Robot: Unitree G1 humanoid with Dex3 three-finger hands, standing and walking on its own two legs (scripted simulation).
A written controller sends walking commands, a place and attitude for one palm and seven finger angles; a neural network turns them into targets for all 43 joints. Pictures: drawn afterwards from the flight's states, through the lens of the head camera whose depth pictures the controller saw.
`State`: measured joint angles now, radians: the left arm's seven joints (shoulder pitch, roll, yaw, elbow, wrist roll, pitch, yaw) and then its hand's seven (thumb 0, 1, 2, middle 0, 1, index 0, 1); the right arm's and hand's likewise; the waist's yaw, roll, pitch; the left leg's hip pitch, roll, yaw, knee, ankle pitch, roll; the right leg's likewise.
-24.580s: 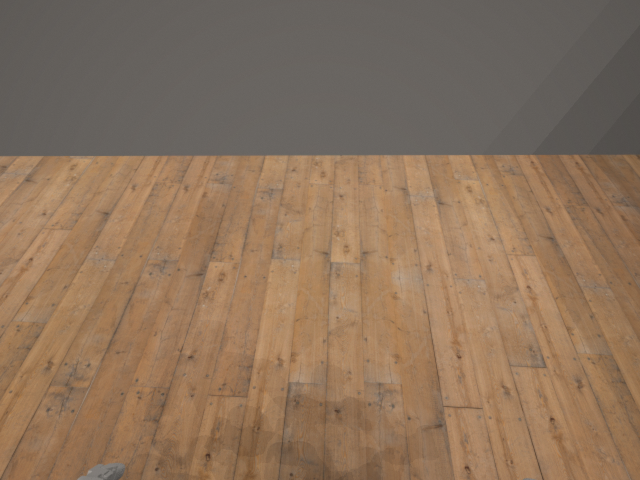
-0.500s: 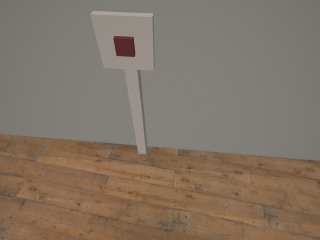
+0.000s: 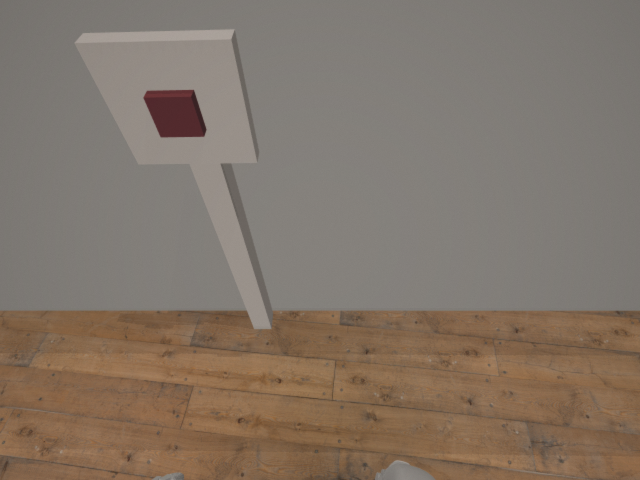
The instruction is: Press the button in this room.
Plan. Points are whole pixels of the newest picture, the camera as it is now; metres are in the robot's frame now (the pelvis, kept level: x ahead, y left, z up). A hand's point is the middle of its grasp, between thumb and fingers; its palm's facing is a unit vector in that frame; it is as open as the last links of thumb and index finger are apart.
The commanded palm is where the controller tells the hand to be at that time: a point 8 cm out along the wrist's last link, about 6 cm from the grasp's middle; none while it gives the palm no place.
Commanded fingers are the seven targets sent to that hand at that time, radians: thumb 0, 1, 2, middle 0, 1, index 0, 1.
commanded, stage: take the last steps up to it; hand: left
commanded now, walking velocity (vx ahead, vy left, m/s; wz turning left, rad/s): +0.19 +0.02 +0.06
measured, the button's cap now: (177, 113) +0.61 +0.25 +0.12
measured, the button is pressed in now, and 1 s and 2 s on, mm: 0 0 0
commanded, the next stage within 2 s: come to a stop and stand still in 0.12 s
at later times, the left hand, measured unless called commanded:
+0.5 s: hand out of the picture +0.10 +0.20 -0.16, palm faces +0.06 -0.99 -0.16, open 7.3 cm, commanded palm none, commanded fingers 0.00 0.90 0.90 -0.20 -0.30 -0.20 -0.30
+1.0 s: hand out of the picture +0.10 +0.14 -0.15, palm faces +0.02 -0.97 -0.22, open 7.3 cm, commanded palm none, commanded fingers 0.00 0.90 0.90 -0.20 -0.30 -0.20 -0.30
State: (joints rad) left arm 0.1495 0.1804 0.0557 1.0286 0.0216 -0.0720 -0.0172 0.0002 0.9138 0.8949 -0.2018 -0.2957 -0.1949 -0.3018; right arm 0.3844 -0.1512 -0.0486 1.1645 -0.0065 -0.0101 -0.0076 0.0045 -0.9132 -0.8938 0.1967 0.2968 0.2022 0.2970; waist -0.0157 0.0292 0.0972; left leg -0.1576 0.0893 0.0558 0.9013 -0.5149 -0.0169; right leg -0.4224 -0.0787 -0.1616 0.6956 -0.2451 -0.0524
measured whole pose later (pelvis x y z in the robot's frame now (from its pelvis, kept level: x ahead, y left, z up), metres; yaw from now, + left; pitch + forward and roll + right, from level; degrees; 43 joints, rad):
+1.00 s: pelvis +0.06 -0.04 +0.02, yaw +0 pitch +0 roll +0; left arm 0.21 0.16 0.03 1.07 0.02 0.00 0.02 0.01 0.93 0.89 -0.21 -0.30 -0.20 -0.30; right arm 0.24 -0.19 -0.05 1.09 -0.01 0.03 -0.02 0.00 -0.91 -0.89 0.19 0.30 0.20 0.30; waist -0.01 0.02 0.04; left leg -0.26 0.04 0.03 0.63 -0.34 -0.03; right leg -0.25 -0.01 -0.09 0.51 -0.26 -0.04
